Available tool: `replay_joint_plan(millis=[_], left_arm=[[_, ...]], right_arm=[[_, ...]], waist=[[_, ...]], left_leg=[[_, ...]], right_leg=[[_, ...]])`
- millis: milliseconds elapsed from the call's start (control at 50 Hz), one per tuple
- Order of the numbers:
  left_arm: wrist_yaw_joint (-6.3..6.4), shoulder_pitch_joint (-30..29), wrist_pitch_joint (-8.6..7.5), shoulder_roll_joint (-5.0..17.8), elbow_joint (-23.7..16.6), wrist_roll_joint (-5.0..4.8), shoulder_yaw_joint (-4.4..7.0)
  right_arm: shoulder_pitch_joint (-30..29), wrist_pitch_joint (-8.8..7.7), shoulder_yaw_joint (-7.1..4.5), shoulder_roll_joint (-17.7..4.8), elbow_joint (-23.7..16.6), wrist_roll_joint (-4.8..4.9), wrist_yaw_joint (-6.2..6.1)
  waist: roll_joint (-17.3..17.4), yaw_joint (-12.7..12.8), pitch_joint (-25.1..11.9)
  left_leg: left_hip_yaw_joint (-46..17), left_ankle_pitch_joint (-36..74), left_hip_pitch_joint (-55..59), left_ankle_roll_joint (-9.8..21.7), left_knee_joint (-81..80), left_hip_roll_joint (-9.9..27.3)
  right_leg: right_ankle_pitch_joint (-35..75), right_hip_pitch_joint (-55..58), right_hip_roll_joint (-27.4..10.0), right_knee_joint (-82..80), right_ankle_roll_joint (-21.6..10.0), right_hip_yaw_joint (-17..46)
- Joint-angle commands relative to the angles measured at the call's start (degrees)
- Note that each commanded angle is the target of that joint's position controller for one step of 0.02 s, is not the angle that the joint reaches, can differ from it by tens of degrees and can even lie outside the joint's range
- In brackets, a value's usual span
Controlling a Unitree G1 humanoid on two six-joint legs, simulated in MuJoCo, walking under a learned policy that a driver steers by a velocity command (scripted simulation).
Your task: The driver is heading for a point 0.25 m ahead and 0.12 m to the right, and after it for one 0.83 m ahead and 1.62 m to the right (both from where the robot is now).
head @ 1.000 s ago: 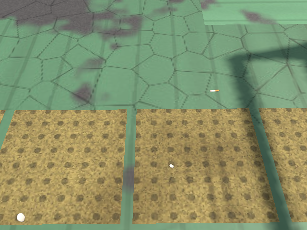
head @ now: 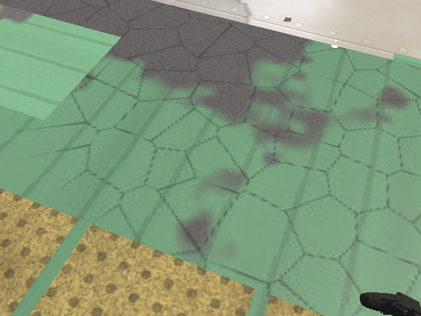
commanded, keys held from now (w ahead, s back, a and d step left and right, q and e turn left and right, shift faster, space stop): w+e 0.60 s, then e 0.40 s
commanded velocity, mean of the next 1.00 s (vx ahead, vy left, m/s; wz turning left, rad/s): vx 0.40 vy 0.00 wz -0.52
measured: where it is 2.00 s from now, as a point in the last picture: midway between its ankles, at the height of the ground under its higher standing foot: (305, 301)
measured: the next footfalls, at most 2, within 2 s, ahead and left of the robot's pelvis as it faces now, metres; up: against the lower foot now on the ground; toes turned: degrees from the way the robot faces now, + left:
right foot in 0.46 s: +0.36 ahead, -0.18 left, +0.00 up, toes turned -18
left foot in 0.90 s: +0.66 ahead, -0.11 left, +0.00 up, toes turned -36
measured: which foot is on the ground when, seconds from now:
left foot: down 0.00-0.44, up 0.46-0.88, down 0.90-1.00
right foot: up 0.00-0.44, down 0.46-0.90, up 0.92-1.00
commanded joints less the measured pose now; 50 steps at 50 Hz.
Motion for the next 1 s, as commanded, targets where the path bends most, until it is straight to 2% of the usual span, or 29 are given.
replay_joint_plan(millis=[20, 60, 120, 240, 300, 360, 400, 420, 440, 460, 480, 500, 520, 540, 560, 580, 600, 660, 720, 760, 800, 860, 880, 900, 920, 940, 960, 980, 1000], left_arm=[[0.34, -5.58, -1.10, 6.77, -6.60, 0.27, 1.73], [0.30, -3.57, 0.56, 4.55, -6.06, 0.25, 1.76], [0.33, -4.97, 1.96, 2.54, -6.90, 0.39, 1.66], [-1.33, -14.69, 1.75, 1.11, -10.11, 0.84, 1.05], [-2.33, -20.38, 1.72, 0.85, -12.77, 0.75, 0.72], [-3.22, -23.00, 1.81, 1.70, -15.16, 0.66, 0.98], [-3.42, -20.36, 2.08, 3.41, -15.69, 0.79, 1.95], [-3.29, -14.99, 2.23, 5.15, -14.71, 0.68, 3.03], [-2.69, -5.57, 2.34, 8.28, -12.29, 0.56, 4.91], [-1.36, 2.93, 2.97, 13.87, -10.52, 0.54, 6.94], [-1.30, 0.00, 2.22, 19.29, -11.48, 0.33, 7.19], [-1.57, 2.20, 1.53, 13.79, -12.59, 0.67, 5.77], [-1.68, 0.16, 0.83, 10.80, -12.01, 1.02, 4.89], [-1.59, -3.44, 0.58, 9.06, -12.46, 0.71, 4.32], [-1.40, -7.26, 0.65, 7.11, -13.29, 0.85, 3.71], [-1.10, -9.26, 0.60, 6.02, -14.38, 1.59, 3.25], [-0.91, -9.97, 0.50, 6.06, -14.74, 1.74, 3.27], [0.24, -9.54, 0.43, 8.64, -14.15, 1.81, 3.94], [1.40, -7.78, 1.75, 9.37, -13.03, 0.97, 4.36], [1.96, -5.86, 2.80, 9.41, -12.40, 0.65, 4.45], [2.27, -4.93, 3.56, 9.16, -12.00, 0.52, 4.45], [2.79, -7.05, 4.09, 8.16, -13.05, 0.74, 4.32], [2.79, -9.01, 4.11, 7.40, -13.88, 0.66, 4.07], [2.65, -8.89, 3.83, 4.69, -15.20, 1.29, 3.21], [2.47, -0.19, 3.66, 1.03, -14.92, 2.24, 2.17], [2.03, 6.16, 3.65, 5.47, -14.49, 1.09, 2.44], [2.10, 3.26, 4.50, 10.15, -13.12, 0.44, 3.86], [2.39, -2.31, 5.66, 11.40, -13.86, 0.41, 4.41], [2.72, -4.51, 6.85, 10.85, -14.21, 0.46, 4.55]], right_arm=[[11.04, -0.31, -2.42, -6.39, 0.99, 0.04, -0.19], [7.96, -1.28, -2.35, -5.14, 1.70, -0.41, 0.05], [7.69, -2.34, -3.12, -6.47, 3.63, -0.62, -0.38], [9.99, -1.72, -3.99, -9.21, 6.54, -0.37, -1.66], [12.87, -0.80, -4.52, -10.67, 8.18, 0.30, -1.94], [14.01, 0.45, -4.97, -11.87, 9.38, 1.15, -1.99], [13.09, 1.22, -5.40, -13.70, 9.28, 1.54, -2.31], [12.46, 1.74, -5.54, -14.37, 9.15, 1.74, -2.50], [11.75, 2.04, -5.22, -13.94, 8.88, 1.99, -2.72], [12.84, 1.54, -4.07, -11.21, 7.65, 0.51, -2.90], [17.84, -0.31, -1.39, -2.99, 4.29, -1.08, -1.95], [10.45, -2.49, -2.19, -8.32, 3.72, 1.31, -1.20], [5.77, -3.42, -2.69, -10.17, 2.22, 3.01, -0.91], [5.57, -3.79, -2.40, -9.38, 2.57, 2.02, -1.34], [5.80, -3.61, -2.78, -9.71, 3.25, 0.43, -1.73], [7.04, -2.91, -3.12, -9.98, 3.42, -0.03, -1.65], [7.60, -2.20, -3.18, -9.57, 3.38, -0.25, -1.58], [5.64, -0.73, -2.66, -7.52, 2.59, -1.00, -2.03], [0.06, -0.56, -1.59, -5.07, 1.42, -1.06, -1.82], [-3.16, -0.51, -1.53, -5.41, 0.79, -0.30, -1.20], [-4.95, -0.35, -1.87, -6.55, 0.13, 0.05, -0.76], [-2.34, -0.90, -3.02, -9.06, 0.46, -0.31, -0.48], [0.46, -1.35, -3.27, -9.34, 1.07, -0.66, -0.62], [3.63, -1.65, -3.76, -11.66, 1.05, -1.71, -1.09], [5.01, -1.11, -3.76, -13.80, 0.38, -2.97, -1.67], [7.40, 0.10, -4.10, -13.26, 1.50, -1.59, -1.49], [4.87, 0.81, -3.23, -9.66, -0.12, -0.71, -1.65], [3.07, 1.70, -2.49, -7.42, -0.63, -0.77, -1.96], [0.92, 2.51, -1.96, -6.54, -0.85, -0.88, -2.13]], waist=[[7.29, -6.58, -5.47], [8.15, -3.47, -3.01], [5.42, -2.27, -0.76], [3.72, -5.14, 2.29], [3.15, -7.31, 4.24], [3.93, -7.40, 4.62], [6.11, -4.94, 1.32], [6.69, -1.69, -2.01], [5.54, 3.39, -6.87], [-1.78, 6.17, -12.15], [-14.65, -1.58, -17.87], [-6.84, 3.75, -21.61], [-4.74, 3.64, -13.23], [-0.24, 0.84, -8.99], [0.42, -1.54, -6.01], [-0.75, -3.48, -5.28], [-1.00, -4.36, -4.88], [-0.37, -5.07, -2.44], [-2.75, -3.02, -3.27], [-4.25, -1.34, -4.78], [-4.84, -0.88, -5.15], [-6.24, -2.97, -5.64], [-5.93, -4.98, -6.32], [-2.01, -5.77, -11.20], [11.66, -1.92, -17.06], [19.33, -1.05, -23.13], [11.40, -2.52, -18.79], [7.47, -3.70, -13.93], [5.88, -3.41, -10.36]], left_leg=[[-21.25, -0.01, 25.84, 10.29, -17.12, 17.13], [-14.56, 3.99, 18.09, 9.27, -21.39, 15.03], [-7.88, 11.56, 15.59, 9.52, -24.11, 15.25], [2.96, 14.17, 18.33, 7.26, -25.03, 13.94], [5.16, 14.14, 23.14, 6.63, -24.12, 15.56], [7.00, 20.81, 28.72, 5.32, -20.13, 16.92], [8.78, 40.26, 30.28, 4.00, -12.43, 16.77], [9.85, 48.70, 29.70, 3.17, -4.33, 15.96], [11.44, 48.50, 24.79, 1.30, 8.00, 13.64], [11.48, 27.72, 9.42, -1.66, 26.49, 10.89], [2.96, -23.32, -15.35, -4.96, 44.98, -1.44], [-7.92, -22.66, -21.33, -3.75, 49.14, -0.62], [-7.54, -16.95, -24.94, -2.35, 47.23, 1.80], [-7.57, -12.11, -22.17, -1.83, 42.27, 4.37], [-7.41, -9.53, -18.00, -2.26, 37.49, 5.96], [-7.88, -7.61, -14.00, -2.64, 35.34, 6.96], [-7.55, -6.74, -12.12, -3.36, 33.33, 6.89], [-5.12, -3.17, -10.08, -6.18, 25.22, 4.68], [-3.82, 7.89, -5.21, -6.81, 11.22, 0.80], [-4.02, 13.55, -2.56, -6.78, 4.61, -1.58], [-5.64, 13.04, -1.95, -6.34, 0.61, -2.50], [-7.86, 9.74, 0.58, -4.11, -4.43, -2.19], [-6.99, 14.57, 5.17, -2.84, -8.71, -1.32], [-11.36, 27.57, 15.79, 0.19, -8.34, 5.40], [-25.43, 52.40, 32.10, 8.35, -4.76, 19.92], [-40.46, 41.62, 36.88, 16.27, -6.77, 28.62], [-36.68, 28.89, 32.50, 14.82, -8.72, 24.77], [-28.56, 20.72, 27.66, 11.84, -9.54, 20.85], [-23.54, 15.53, 21.88, 10.40, -11.14, 17.84]], right_leg=[[6.32, -26.71, -5.26, 9.88, -0.14, 2.46], [10.39, -20.96, -6.67, 7.30, 0.34, 2.92], [15.07, -22.23, -6.73, 4.38, 1.20, 3.73], [30.06, -22.79, -5.76, -13.33, 0.63, 0.54], [28.99, -23.95, -5.40, -19.25, -0.73, -1.91], [22.35, -23.73, -4.07, -22.59, -2.91, -4.72], [16.26, -16.78, -0.34, -23.05, -5.16, -8.38], [14.40, -9.52, 2.34, -23.90, -6.65, -10.01], [17.96, 4.27, 5.10, -27.93, -8.83, -10.14], [19.81, 22.10, -2.73, -29.14, -12.47, 3.40], [9.62, 38.81, -16.40, -36.30, -23.77, 37.16], [5.22, 39.95, -18.10, -43.41, -23.30, 43.52], [10.18, 34.09, -16.47, -43.80, -20.46, 34.75], [15.91, 25.48, -13.87, -43.36, -18.38, 27.80], [21.78, 17.62, -11.56, -43.89, -16.99, 22.35], [25.54, 12.66, -10.12, -45.22, -16.69, 19.73], [27.85, 9.83, -9.34, -46.35, -16.89, 18.67], [47.77, 2.88, -7.13, -45.32, -16.28, 11.75], [49.75, 0.06, -2.52, -41.84, -12.15, 6.97], [44.81, 1.18, -2.41, -40.12, -10.47, 8.82], [40.24, 3.78, -3.53, -37.65, -9.68, 12.74], [36.54, 7.93, -4.40, -31.14, -8.21, 19.20], [34.54, 7.32, -2.45, -27.05, -6.65, 19.01], [27.57, 3.76, 1.32, -17.57, -4.26, 16.37], [-8.72, -8.97, 8.55, -2.69, -0.52, 10.36], [-16.77, -16.66, 7.46, 9.23, 1.62, 7.90], [-11.55, -19.25, 4.33, 14.66, 3.65, 8.00], [-6.99, -20.75, 2.88, 15.95, 4.81, 5.63], [-4.34, -20.20, 1.55, 15.27, 5.50, 4.61]])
